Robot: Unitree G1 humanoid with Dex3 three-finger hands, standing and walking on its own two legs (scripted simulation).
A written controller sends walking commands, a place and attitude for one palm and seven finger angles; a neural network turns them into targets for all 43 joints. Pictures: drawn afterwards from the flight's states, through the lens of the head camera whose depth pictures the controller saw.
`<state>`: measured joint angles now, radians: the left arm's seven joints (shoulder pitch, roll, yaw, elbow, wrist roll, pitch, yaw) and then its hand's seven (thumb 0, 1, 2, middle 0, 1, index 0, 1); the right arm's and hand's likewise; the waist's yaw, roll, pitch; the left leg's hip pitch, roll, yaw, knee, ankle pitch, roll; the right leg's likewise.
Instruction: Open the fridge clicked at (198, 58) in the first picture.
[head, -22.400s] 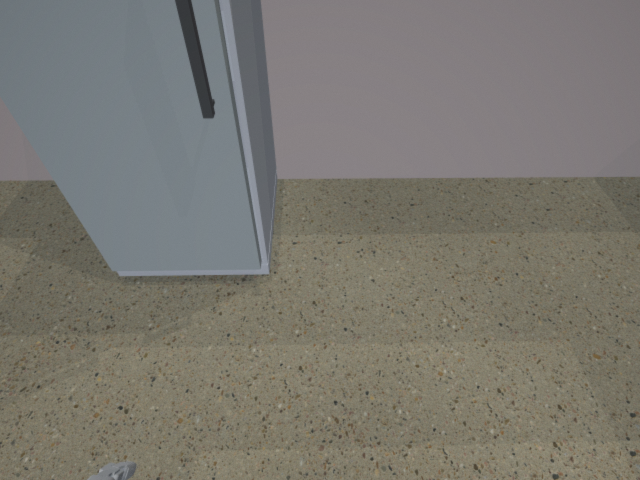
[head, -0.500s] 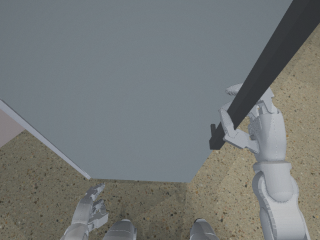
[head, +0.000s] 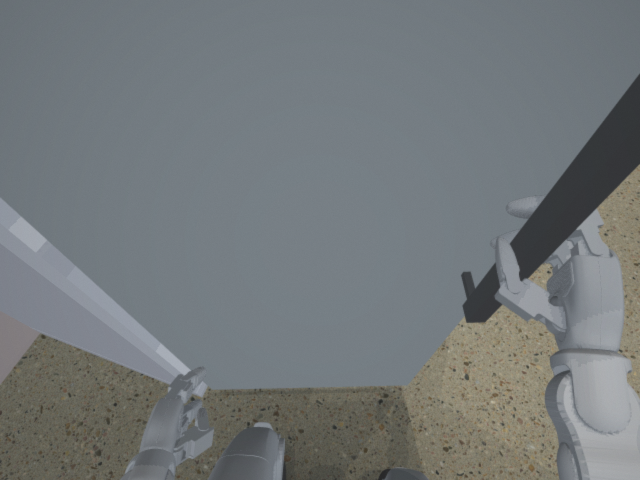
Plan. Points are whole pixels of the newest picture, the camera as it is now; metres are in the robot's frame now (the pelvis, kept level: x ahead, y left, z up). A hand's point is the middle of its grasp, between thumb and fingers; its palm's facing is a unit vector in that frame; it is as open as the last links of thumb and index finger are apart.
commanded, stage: stop walking and hold the door back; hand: right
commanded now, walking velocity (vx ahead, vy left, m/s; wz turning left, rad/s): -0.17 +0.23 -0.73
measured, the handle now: (567, 171) +0.34 -0.17 +0.23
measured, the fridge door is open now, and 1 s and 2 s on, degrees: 69 69 70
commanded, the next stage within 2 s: loosen the grip on the handle in 1.40 s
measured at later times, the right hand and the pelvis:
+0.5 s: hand (508, 310) +0.26 -0.15 +0.14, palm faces +0.37 +0.90 -0.23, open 5.8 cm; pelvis -0.10 +0.11 +0.00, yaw -11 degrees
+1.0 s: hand (500, 263) +0.31 -0.15 +0.14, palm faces +0.35 +0.91 -0.21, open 5.6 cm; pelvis -0.13 +0.11 +0.00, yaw -7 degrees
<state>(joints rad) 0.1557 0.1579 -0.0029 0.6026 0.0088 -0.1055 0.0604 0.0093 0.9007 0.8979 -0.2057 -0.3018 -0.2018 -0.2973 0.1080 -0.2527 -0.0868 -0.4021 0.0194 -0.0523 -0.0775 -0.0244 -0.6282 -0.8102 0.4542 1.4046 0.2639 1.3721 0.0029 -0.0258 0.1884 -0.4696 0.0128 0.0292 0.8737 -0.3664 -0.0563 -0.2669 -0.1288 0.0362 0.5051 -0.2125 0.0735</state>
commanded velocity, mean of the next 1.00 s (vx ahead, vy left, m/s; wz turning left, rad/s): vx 0.15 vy -0.13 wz -0.03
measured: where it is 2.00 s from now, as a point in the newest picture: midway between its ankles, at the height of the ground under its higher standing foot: outside the picture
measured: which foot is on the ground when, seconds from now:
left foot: up 0.00-0.08, down 0.10-0.52, up 0.54-0.72, down 0.74-1.00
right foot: down 0.00-0.08, up 0.10-0.50, down 0.52-0.74, up 0.76-1.00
